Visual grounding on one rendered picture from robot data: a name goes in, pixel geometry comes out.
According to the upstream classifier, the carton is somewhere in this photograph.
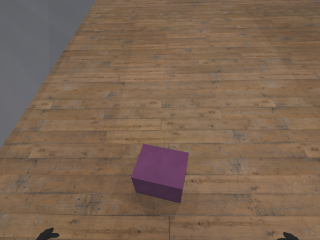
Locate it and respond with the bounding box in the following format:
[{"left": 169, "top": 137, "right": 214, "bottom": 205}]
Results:
[{"left": 131, "top": 144, "right": 189, "bottom": 203}]

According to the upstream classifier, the robot left hand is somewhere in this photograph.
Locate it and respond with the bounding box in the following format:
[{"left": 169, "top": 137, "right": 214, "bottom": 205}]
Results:
[{"left": 36, "top": 227, "right": 59, "bottom": 240}]

